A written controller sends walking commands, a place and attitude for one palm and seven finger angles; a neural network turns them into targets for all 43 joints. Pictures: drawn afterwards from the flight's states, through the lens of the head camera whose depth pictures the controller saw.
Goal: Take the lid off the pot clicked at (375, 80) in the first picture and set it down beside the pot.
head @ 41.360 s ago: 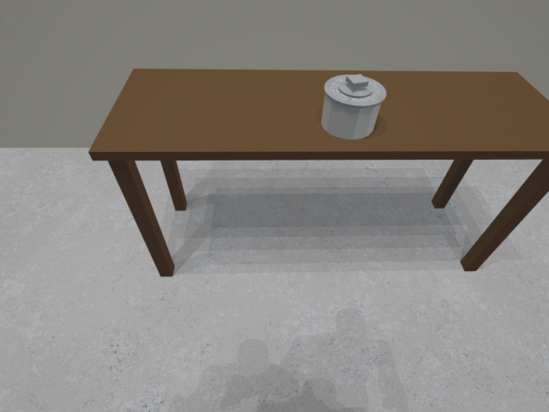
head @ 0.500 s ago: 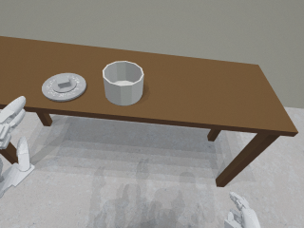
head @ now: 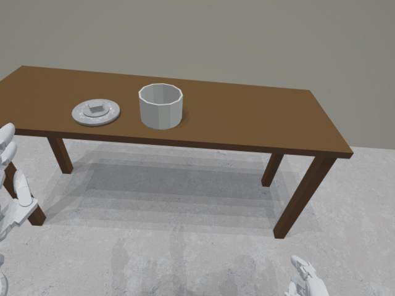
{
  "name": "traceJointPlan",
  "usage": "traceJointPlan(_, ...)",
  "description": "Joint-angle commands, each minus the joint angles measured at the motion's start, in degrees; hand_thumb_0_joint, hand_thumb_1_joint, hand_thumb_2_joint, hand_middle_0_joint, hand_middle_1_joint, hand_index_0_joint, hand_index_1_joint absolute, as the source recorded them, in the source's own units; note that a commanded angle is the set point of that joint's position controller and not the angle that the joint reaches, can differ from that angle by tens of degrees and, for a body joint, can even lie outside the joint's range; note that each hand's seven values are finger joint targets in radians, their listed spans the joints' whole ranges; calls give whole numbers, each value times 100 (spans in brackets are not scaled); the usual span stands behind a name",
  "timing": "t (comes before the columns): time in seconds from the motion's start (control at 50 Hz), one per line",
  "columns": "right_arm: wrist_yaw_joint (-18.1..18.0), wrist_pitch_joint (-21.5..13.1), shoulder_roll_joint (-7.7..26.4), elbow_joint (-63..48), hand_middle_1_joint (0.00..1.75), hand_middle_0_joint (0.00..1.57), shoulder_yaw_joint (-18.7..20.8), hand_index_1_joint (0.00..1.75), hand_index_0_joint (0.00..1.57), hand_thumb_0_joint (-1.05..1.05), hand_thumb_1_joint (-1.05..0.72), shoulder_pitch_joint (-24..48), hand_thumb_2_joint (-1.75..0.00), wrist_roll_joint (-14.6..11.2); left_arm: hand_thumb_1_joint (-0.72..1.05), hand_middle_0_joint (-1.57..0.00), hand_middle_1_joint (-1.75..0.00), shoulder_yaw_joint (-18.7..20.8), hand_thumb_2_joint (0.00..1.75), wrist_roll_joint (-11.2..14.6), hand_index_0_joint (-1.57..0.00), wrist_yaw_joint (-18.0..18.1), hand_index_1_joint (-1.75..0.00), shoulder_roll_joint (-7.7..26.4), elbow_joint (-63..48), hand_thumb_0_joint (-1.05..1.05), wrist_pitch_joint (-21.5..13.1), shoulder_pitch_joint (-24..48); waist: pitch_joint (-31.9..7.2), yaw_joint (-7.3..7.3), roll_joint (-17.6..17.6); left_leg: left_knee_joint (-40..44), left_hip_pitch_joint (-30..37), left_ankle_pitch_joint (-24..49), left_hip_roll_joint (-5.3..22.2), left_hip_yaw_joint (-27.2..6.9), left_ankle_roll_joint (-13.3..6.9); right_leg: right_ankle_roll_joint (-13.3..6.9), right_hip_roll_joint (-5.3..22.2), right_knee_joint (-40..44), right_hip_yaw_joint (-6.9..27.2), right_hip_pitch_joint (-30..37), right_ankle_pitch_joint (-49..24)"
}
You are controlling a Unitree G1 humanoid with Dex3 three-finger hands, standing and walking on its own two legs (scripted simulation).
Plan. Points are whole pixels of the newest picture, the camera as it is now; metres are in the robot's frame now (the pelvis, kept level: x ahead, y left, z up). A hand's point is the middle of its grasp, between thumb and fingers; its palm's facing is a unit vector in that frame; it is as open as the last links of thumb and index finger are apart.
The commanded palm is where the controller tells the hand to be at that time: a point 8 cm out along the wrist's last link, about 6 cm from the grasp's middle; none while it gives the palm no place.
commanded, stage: stop stepping back and stand still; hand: left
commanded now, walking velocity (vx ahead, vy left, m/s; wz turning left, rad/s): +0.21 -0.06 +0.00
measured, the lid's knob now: (95, 105) +0.75 +0.40 -0.02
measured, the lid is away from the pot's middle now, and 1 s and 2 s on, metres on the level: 0.24 0.24 0.24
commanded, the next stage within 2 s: let the arm hang, fingers relaxed in 1.30 s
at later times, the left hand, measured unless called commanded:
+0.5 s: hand (67, 290) +0.16 +0.26 -0.07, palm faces +0.23 -0.92 -0.32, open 7.4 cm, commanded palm none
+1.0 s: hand out of the picture +0.06 +0.22 -0.16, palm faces +0.17 -0.96 -0.20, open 7.3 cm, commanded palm none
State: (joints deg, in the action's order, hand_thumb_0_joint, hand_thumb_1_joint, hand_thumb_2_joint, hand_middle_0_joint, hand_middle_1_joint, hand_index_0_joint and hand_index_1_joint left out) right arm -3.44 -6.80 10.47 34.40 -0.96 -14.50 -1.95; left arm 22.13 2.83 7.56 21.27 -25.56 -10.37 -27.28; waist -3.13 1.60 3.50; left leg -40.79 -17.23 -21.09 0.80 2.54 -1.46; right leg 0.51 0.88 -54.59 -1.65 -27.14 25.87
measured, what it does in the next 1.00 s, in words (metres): steps on the spot: left foot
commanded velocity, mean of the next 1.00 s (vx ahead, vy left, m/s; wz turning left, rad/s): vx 0.04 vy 0.01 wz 0.00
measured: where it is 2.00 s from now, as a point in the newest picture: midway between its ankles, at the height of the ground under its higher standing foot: outside the picture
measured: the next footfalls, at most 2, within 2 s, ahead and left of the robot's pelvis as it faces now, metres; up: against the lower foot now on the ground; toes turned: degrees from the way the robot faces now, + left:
left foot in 0.40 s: +0.02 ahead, +0.12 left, +0.00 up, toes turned +9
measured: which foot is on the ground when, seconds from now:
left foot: down 0.00-0.16, up 0.18-0.38, down 0.40-1.00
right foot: down 0.00-1.00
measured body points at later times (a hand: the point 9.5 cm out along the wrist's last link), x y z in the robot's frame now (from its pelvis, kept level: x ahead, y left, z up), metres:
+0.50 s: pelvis -0.01 +0.01 -0.01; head -0.03 +0.01 +0.44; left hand +0.15 +0.31 -0.05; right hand +0.11 -0.24 -0.12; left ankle +0.00 +0.12 -0.72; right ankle +0.00 -0.10 -0.68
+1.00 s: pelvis +0.05 +0.03 +0.02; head +0.09 +0.05 +0.47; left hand +0.05 +0.28 -0.14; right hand +0.08 -0.19 -0.13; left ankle -0.02 +0.11 -0.72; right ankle +0.05 -0.10 -0.71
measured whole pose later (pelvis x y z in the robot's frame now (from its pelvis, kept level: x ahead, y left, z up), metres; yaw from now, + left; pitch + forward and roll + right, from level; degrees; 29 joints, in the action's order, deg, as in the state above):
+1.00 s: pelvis +0.05 +0.03 +0.02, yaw +7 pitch +2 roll -1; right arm -2.5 -0.7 6.6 56.9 2.3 -19.3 0.3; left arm 3.0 -0.4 1.2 11.4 56.7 0.2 -15.3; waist 2.5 0.5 1.5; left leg -30.0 -10.7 -20.9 -1.1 2.1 -2.4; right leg -0.4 0.1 -31.1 0.1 -14.7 14.1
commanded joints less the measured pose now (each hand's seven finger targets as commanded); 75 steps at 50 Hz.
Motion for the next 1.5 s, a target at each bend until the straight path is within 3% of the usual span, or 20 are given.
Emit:
traceJointPlan(0.0,200,-552,730,-1009,30,20,287,30,20,0,-90,793,-90,75,90,-20,-30,248,90,-76,-20,15,-30,951,-2230,0,-360,-345,470,-92,-1496,2735,-932,-985,1443,-2080,-1038,-21,47,-643,413,134,-28)
traceJointPlan(0.1,126,-489,800,-945,30,20,250,30,20,0,-90,634,-90,125,90,-20,-30,620,90,-94,-20,104,-30,1273,-2455,0,-338,-1018,172,-232,-961,1259,-1531,-1177,625,-856,-288,-219,-41,2899,85,2510,-129)
traceJointPlan(0.14,98,-282,810,-895,30,20,406,30,20,0,-90,715,-90,54,90,-20,-30,700,90,-58,-20,29,-30,1416,-2135,0,-341,-507,146,-145,1028,-1818,-2175,-752,-312,-88,-38,-999,1714,4389,2934,2046,888)
traceJointPlan(0.16,55,-252,879,-817,30,20,450,30,20,0,-90,571,-90,95,90,-20,-30,825,90,44,-20,1,-30,1473,-1970,0,-428,-123,237,-35,698,-2678,-2104,-293,-188,-229,7,-1098,1899,4252,2668,1827,-629)
traceJointPlan(0.28,-78,-214,649,-760,30,20,300,30,20,0,-90,663,-90,68,90,-20,-30,326,90,10,-20,-74,-30,834,-1316,0,-503,-175,587,-22,290,-309,-226,-48,211,-125,-126,-928,1472,4085,1266,202,677)
traceJointPlan(0.32,531,227,756,332,30,20,602,30,20,0,-90,-506,-90,219,90,-20,-30,-1284,90,-705,-20,-653,-30,-322,2829,0,1028,366,214,336,-119,-5,331,-214,180,-74,-28,-664,1184,2367,100,-513,355)
traceJointPlan(0.38,443,444,1344,-27,30,20,679,30,20,0,-90,-642,-90,465,90,-20,-30,-1522,90,-560,-20,-761,-30,-714,3128,0,1092,759,522,416,-1454,2309,76,-882,1727,-3633,-1243,-47,-242,-824,-259,-1693,1157)
traceJointPlan(0.4,357,362,1628,-105,30,20,776,30,20,0,-90,-609,-90,507,90,-20,-30,-1484,90,-489,-20,-765,-30,-542,3255,0,982,1204,548,401,-648,2394,82,74,2044,-4078,-1569,-83,32,-1312,495,-1691,788)
traceJointPlan(0.52,177,439,1168,397,30,20,519,30,20,0,-90,538,-90,486,90,-20,-30,-1653,90,-452,-20,-805,-30,-340,5631,0,1096,663,-23,-634,-448,1240,-1300,645,885,-1403,-435,-110,3,1525,453,1579,-357)
traceJointPlan(0.56,225,495,568,578,30,20,491,30,20,0,-90,184,-90,279,90,-20,-30,-1583,90,-454,-20,-687,-30,356,6180,0,962,226,33,-620,1408,-1053,-2320,-896,-485,-140,119,-623,1615,3765,3517,2271,-533)
traceJointPlan(0.58,270,535,729,726,30,20,553,30,20,0,-90,165,-90,263,90,-20,-30,-1672,90,-429,-20,-646,-30,311,6272,0,930,575,275,-442,386,-1713,-1923,-901,-243,-497,101,-932,1885,4089,3810,1733,-605)
traceJointPlan(0.6,327,530,629,915,30,20,556,30,20,0,-90,-187,-90,246,90,-20,-30,-1755,90,-425,-20,-669,-30,212,6388,0,900,998,192,-91,-431,-1870,-1538,-625,-145,-470,102,-1228,1688,4016,3249,1454,-220)
traceJointPlan(0.66,298,630,464,1192,30,20,607,30,20,0,-90,-417,-90,291,90,-20,-30,-1626,90,-497,-20,-523,-30,-386,6584,0,875,1399,300,57,87,-1691,-1053,-535,154,-640,-19,-1355,1569,3899,2784,838,-556)
traceJointPlan(0.74,288,610,82,1684,30,20,492,30,20,0,-90,-1093,-90,258,90,-20,-30,-1718,90,-392,-20,-546,-30,-610,7154,0,956,1277,136,197,-265,1462,688,521,164,-515,-178,-733,693,2937,1189,597,-1050)
traceJointPlan(0.78,152,542,664,1629,30,20,593,30,20,0,-90,-972,-90,331,90,-20,-30,-1821,90,-286,-20,-638,-30,-914,7306,0,966,959,111,-10,-1697,2356,1141,1192,1658,-2430,-924,-165,-102,1626,114,-130,-565)
traceJointPlan(0.88,21,461,377,1991,30,20,449,30,20,0,-90,-1028,-90,315,90,-20,-30,-1897,90,-290,-20,-664,-30,-844,7660,0,917,1317,17,-12,-1166,1572,1738,5807,1289,-1149,-776,-151,3,1863,223,432,-452)
traceJointPlan(0.96,36,474,251,2077,30,20,482,30,20,0,-90,-840,-90,177,90,-20,-30,-1869,90,-295,-20,-546,-30,-604,8093,0,875,760,-303,-191,-69,1051,773,3529,486,-289,-92,-412,519,2631,619,2425,-4354)
traceJointPlan(1.02,87,541,72,2222,30,20,470,30,20,0,-90,-818,-90,214,90,-20,-30,-1907,90,-326,-20,-522,-30,-653,8131,0,952,1033,484,-122,-98,1545,363,1891,410,-381,-122,-487,515,2743,646,1998,-3368)
traceJointPlan(1.14,-28,633,163,2368,30,20,521,30,20,0,-90,-795,-90,178,90,-20,-30,-1858,90,-286,-20,-396,-30,-578,8092,0,1036,1172,72,-85,-702,1242,1300,5044,686,-374,-122,-283,461,2310,341,1726,-4200)
traceJointPlan(1.48,50,641,116,2450,30,20,462,30,20,0,-90,-559,-90,243,90,-20,-30,-1961,90,-329,-20,-473,-30,-762,8252,0,1039,1292,457,-101,-477,1821,823,1922,567,-432,-154,-295,395,3070,515,1767,-2726)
